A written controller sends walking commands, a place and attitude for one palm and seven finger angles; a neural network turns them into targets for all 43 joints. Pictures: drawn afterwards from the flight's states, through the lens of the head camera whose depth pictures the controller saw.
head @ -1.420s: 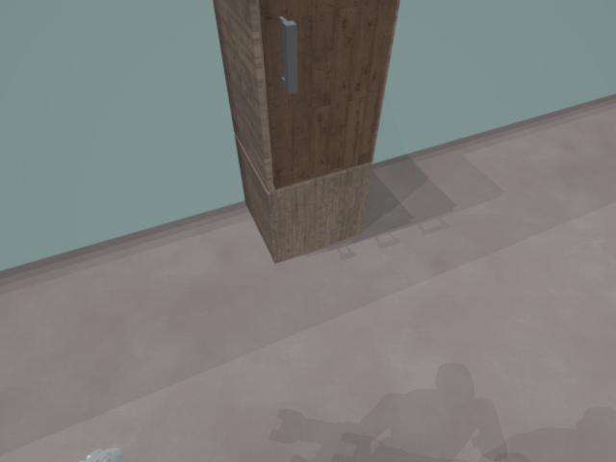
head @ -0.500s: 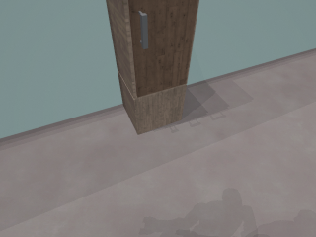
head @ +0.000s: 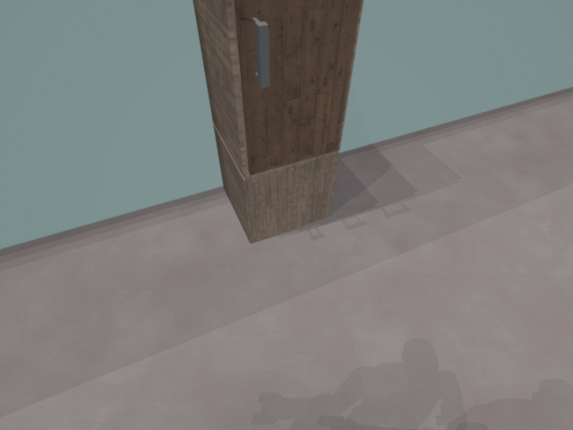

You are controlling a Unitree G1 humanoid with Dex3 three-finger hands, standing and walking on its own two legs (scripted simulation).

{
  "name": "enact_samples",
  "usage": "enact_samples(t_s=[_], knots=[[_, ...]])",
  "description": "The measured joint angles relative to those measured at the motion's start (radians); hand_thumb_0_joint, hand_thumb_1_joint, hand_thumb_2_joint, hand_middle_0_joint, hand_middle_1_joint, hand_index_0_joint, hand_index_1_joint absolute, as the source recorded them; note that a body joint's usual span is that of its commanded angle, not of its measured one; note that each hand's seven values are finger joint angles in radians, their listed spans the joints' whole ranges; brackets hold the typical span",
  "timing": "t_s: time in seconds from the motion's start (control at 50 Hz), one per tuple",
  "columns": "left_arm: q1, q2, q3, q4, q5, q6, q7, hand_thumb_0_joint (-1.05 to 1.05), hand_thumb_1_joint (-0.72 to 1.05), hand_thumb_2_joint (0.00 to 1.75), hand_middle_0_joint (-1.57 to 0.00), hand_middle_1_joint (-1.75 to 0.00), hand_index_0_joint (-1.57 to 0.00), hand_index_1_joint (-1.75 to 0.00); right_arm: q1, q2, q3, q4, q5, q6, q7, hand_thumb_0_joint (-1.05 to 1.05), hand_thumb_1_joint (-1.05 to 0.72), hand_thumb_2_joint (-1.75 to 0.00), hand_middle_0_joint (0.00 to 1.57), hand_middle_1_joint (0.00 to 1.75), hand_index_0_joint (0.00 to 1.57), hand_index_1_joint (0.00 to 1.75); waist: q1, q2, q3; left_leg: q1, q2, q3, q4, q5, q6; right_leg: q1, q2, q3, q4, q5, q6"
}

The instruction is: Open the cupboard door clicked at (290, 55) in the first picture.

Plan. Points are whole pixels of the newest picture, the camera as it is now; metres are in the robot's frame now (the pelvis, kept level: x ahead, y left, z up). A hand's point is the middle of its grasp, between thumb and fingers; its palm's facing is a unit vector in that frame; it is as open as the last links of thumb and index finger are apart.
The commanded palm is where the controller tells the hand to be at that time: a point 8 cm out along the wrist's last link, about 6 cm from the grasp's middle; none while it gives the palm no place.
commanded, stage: look at it before walking up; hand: left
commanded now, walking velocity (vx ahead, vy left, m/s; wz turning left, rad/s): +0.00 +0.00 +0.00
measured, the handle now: (259, 53) +0.98 +0.13 +0.08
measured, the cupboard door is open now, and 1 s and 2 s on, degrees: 0 0 0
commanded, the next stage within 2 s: walk to a spot facing it in 0.02 s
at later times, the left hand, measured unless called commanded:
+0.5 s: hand out of the picture +0.06 +0.19 -0.18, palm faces -0.14 -0.95 -0.28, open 7.4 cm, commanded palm none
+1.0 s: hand out of the picture +0.11 +0.21 -0.18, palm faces -0.35 -0.91 -0.23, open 7.4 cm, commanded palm none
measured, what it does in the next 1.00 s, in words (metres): steps on the spot, turning right: left foot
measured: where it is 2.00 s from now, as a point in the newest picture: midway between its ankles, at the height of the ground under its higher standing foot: outside the picture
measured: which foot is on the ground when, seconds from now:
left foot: down 0.00-0.48, up 0.50-0.92, down 0.94-1.00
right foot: down 0.00-0.94, up 0.96-1.00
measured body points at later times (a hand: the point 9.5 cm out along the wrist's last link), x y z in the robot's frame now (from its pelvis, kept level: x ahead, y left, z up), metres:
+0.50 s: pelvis -0.02 -0.02 -0.03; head +0.01 -0.04 +0.42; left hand +0.07 +0.24 -0.16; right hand +0.03 -0.28 -0.18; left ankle +0.00 +0.13 -0.74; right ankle +0.00 -0.10 -0.75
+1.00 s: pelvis -0.03 +0.03 -0.01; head +0.00 +0.05 +0.44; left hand +0.13 +0.25 -0.16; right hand -0.04 -0.25 -0.13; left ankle -0.01 +0.14 -0.75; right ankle -0.02 -0.10 -0.72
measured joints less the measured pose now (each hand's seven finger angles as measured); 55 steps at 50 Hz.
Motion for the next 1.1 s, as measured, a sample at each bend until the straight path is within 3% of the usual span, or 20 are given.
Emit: enact_samples(t_s=[0.2, 0.38, 0.48, 0.52, 0.56, 0.64, 0.82, 0.88, 0.94, 0.96, 1.02, 1.1], knots=[[0.003, 0.0, 0.002, -0.002, 0.0, 0.005, 0.0, 0.01, 0.9, 0.9, -0.2, -0.3, -0.21, -0.3, -0.006, 0.0, -0.001, -0.004, -0.001, 0.0, -0.003, 0.0, -0.9, -0.9, 0.2, 0.3, 0.21, 0.3, 0.007, -0.001, 0.003, 0.005, 0.003, 0.009, -0.001, -0.003, 0.0, 0.001, 0.003, 0.009, 0.0, 0.0, 0.0], [0.053, -0.045, 0.026, -0.077, 0.005, 0.059, -0.001, 0.01, 0.9, 0.9, -0.2, -0.3, -0.2, -0.3, 0.004, 0.067, -0.024, -0.103, -0.005, 0.027, -0.021, 0.0, -0.9, -0.9, 0.2, 0.3, 0.21, 0.3, 0.016, -0.013, 0.02, -0.066, 0.028, 0.096, 0.134, -0.076, -0.005, -0.128, 0.033, 0.093, 0.18, -0.058, -0.003], [0.085, -0.086, 0.041, -0.125, 0.007, 0.065, -0.015, 0.01, 0.9, 0.9, -0.2, -0.3, -0.2, -0.3, 0.023, 0.097, -0.037, -0.138, -0.008, 0.039, -0.015, 0.0, -0.9, -0.9, 0.2, 0.3, 0.21, 0.3, 0.03, -0.004, 0.053, -0.104, 0.062, 0.152, 0.257, -0.142, -0.021, -0.19, 0.02, 0.023, 0.319, -0.13, -0.006], [0.097, -0.109, 0.041, -0.141, 0.013, 0.052, -0.014, 0.01, 0.9, 0.9, -0.2, -0.3, -0.2, -0.3, 0.028, 0.097, -0.047, -0.144, -0.006, 0.054, -0.014, 0.0, -0.9, -0.9, 0.2, 0.3, 0.21, 0.3, 0.023, 0.026, 0.061, -0.173, 0.082, 0.119, 0.402, -0.214, -0.022, -0.204, 0.044, 0.007, 0.335, -0.129, -0.043], [0.107, -0.129, 0.041, -0.155, 0.011, 0.046, -0.006, 0.01, 0.9, 0.9, -0.2, -0.3, -0.2, -0.3, 0.026, 0.1, -0.053, -0.143, -0.003, 0.069, -0.015, 0.0, -0.9, -0.9, 0.2, 0.3, 0.21, 0.3, 0.028, 0.03, 0.066, -0.255, 0.052, 0.052, 0.582, -0.27, -0.021, -0.205, 0.054, 0.012, 0.31, -0.114, -0.063], [0.125, -0.154, 0.04, -0.16, 0.006, 0.047, 0.0, 0.01, 0.9, 0.9, -0.2, -0.3, -0.21, -0.3, 0.02, 0.105, -0.059, -0.15, -0.005, 0.067, -0.012, 0.01, -0.9, -0.9, 0.2, 0.3, 0.21, 0.3, 0.031, 0.024, 0.065, -0.33, 0.03, 0.009, 0.714, -0.199, -0.032, -0.182, 0.074, 0.048, 0.196, -0.035, -0.067], [0.13, -0.139, 0.061, -0.169, 0.011, 0.049, -0.001, 0.01, 0.9, 0.9, -0.2, -0.3, -0.21, -0.3, 0.008, 0.105, -0.065, -0.179, 0.0, 0.057, -0.024, 0.01, -0.9, -0.9, 0.2, 0.3, 0.2, 0.3, 0.042, -0.013, 0.022, -0.262, 0.011, -0.015, 0.525, -0.21, -0.039, -0.189, 0.106, 0.153, 0.079, 0.062, -0.048], [0.119, -0.119, 0.07, -0.175, 0.013, 0.055, 0.0, 0.01, 0.9, 0.9, -0.2, -0.3, -0.21, -0.3, 0.001, 0.106, -0.063, -0.193, 0.007, 0.048, -0.029, 0.01, -0.9, -0.9, 0.2, 0.3, 0.2, 0.3, 0.049, -0.024, 0.01, -0.206, -0.005, -0.023, 0.389, -0.224, -0.025, -0.204, 0.12, 0.189, 0.071, 0.081, -0.032], [0.11, -0.095, 0.078, -0.182, 0.011, 0.066, 0.001, 0.01, 0.9, 0.9, -0.2, -0.3, -0.21, -0.3, 0.013, 0.107, -0.055, -0.217, 0.01, 0.026, -0.033, 0.0, -0.9, -0.9, 0.2, 0.3, 0.2, 0.3, 0.039, -0.032, -0.009, -0.119, -0.015, -0.023, 0.175, -0.171, 0.001, -0.234, 0.139, 0.217, 0.095, 0.081, -0.008], [0.103, -0.084, 0.084, -0.18, 0.009, 0.072, -0.002, 0.01, 0.9, 0.9, -0.2, -0.3, -0.21, -0.3, 0.021, 0.113, -0.053, -0.22, 0.005, 0.017, -0.034, 0.0, -0.9, -0.9, 0.2, 0.3, 0.2, 0.3, 0.032, -0.042, -0.01, -0.11, -0.017, -0.014, 0.148, -0.119, 0.014, -0.257, 0.142, 0.219, 0.152, 0.004, -0.002], [0.095, -0.064, 0.103, -0.172, 0.017, 0.083, -0.019, 0.01, 0.9, 0.9, -0.2, -0.3, -0.2, -0.3, 0.065, 0.12, -0.037, -0.224, -0.007, 0.014, -0.03, 0.0, -0.9, -0.9, 0.2, 0.3, 0.2, 0.3, 0.02, -0.043, -0.023, -0.077, 0.002, 0.018, 0.129, -0.102, 0.032, -0.354, 0.118, 0.109, 0.45, -0.167, 0.03], [0.101, -0.042, 0.117, -0.18, 0.026, 0.072, -0.046, 0.01, 0.91, 0.9, -0.2, -0.3, -0.2, -0.3, 0.136, 0.127, -0.028, -0.202, -0.013, 0.0, -0.029, 0.0, -0.9, -0.9, 0.2, 0.3, 0.21, 0.3, 0.021, -0.037, -0.041, -0.01, 0.034, 0.07, 0.055, -0.092, 0.033, -0.433, 0.046, 0.023, 0.733, -0.101, 0.05]])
